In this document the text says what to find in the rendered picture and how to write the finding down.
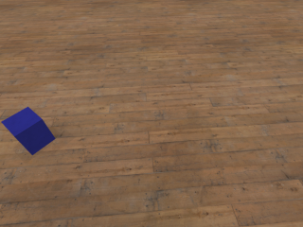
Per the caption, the carton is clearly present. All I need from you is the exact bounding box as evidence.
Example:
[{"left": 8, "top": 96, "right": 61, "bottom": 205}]
[{"left": 2, "top": 107, "right": 56, "bottom": 155}]

